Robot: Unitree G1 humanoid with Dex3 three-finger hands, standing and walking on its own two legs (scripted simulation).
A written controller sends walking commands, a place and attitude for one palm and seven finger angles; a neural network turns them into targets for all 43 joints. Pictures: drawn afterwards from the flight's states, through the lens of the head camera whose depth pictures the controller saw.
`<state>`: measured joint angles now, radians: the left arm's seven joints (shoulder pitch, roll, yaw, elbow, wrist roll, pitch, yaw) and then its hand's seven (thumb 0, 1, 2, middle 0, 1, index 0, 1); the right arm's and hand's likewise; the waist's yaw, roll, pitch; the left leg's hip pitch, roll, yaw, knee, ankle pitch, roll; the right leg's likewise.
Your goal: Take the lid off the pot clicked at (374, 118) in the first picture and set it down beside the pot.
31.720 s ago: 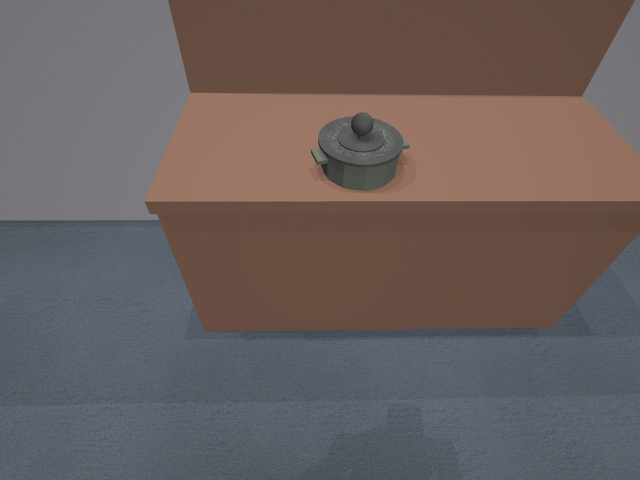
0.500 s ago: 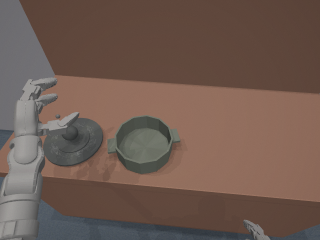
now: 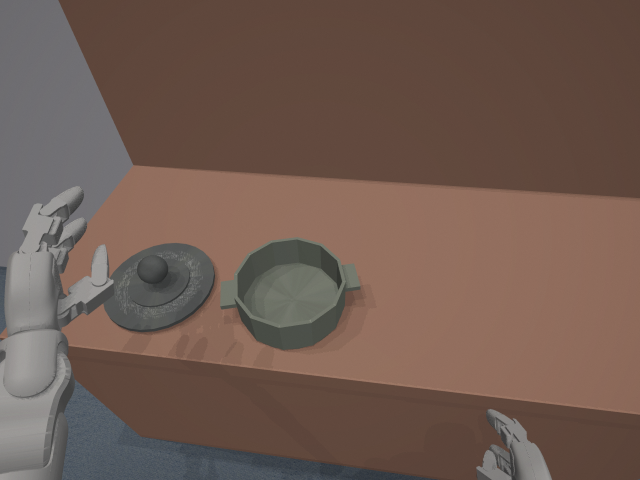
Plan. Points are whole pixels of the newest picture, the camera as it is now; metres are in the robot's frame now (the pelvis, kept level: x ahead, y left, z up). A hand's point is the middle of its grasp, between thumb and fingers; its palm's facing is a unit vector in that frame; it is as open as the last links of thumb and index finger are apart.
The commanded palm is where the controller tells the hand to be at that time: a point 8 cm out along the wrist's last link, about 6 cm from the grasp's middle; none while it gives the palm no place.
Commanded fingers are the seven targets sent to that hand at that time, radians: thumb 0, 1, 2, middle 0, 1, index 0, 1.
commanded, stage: draw the hand back to the body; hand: left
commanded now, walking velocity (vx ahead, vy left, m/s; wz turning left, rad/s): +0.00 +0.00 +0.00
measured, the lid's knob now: (152, 269) +0.46 +0.36 -0.07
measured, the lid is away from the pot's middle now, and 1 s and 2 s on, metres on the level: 0.26 0.26 0.26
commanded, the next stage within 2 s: step back with the hand held close in 0.86 s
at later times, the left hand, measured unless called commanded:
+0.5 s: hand (73, 346) +0.20 +0.25 +0.15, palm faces +0.40 -0.83 -0.39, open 7.4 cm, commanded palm +0.14 +0.29 +0.17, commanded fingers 0.00 0.90 0.90 -0.20 -0.30 -0.20 -0.30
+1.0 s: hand (55, 376) +0.16 +0.25 +0.16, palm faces +0.39 -0.82 -0.41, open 7.4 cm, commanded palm +0.11 +0.29 +0.18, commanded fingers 0.00 0.90 0.90 -0.20 -0.30 -0.20 -0.30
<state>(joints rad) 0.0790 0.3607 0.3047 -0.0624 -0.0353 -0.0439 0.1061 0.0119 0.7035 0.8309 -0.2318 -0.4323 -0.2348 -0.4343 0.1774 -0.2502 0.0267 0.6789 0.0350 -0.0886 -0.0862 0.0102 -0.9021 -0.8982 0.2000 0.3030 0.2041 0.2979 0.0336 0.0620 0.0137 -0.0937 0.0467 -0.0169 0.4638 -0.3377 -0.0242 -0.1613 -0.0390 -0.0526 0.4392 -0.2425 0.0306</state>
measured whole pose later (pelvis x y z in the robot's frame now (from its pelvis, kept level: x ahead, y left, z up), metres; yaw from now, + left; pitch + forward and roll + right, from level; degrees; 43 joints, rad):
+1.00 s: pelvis -0.02 +0.01 +0.00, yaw +0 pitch -4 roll -1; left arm 0.52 0.35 0.28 -0.53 -0.03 -0.07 0.11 0.02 0.89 0.90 -0.21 -0.30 -0.21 -0.30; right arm 0.18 -0.22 0.04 0.62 0.02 -0.14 -0.09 0.01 -0.90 -0.90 0.20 0.30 0.21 0.30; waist 0.07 0.05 0.02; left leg -0.11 0.03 -0.01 0.54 -0.36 -0.01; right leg -0.17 -0.06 -0.04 0.49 -0.25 0.04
